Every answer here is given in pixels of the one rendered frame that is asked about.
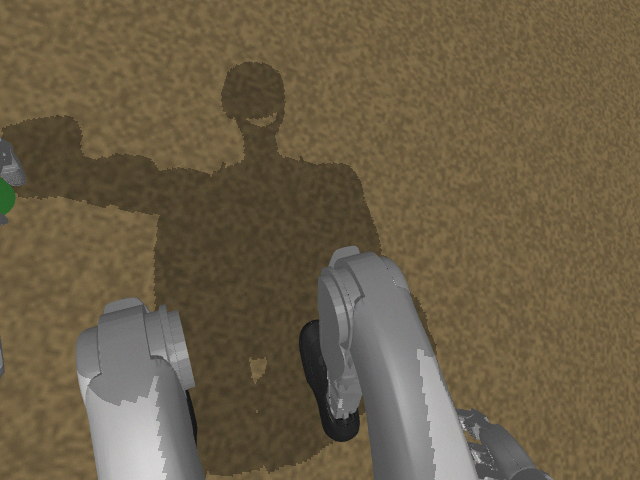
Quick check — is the tin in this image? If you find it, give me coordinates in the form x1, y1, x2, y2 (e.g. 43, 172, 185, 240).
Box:
0, 177, 16, 215

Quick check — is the right robot hand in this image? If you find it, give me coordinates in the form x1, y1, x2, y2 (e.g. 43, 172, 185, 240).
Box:
455, 408, 537, 480

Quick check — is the right robot foot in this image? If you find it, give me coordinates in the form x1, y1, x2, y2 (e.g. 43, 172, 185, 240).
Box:
299, 319, 360, 442

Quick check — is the left robot hand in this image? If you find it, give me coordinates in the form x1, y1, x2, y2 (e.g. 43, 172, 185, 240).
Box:
0, 137, 26, 226

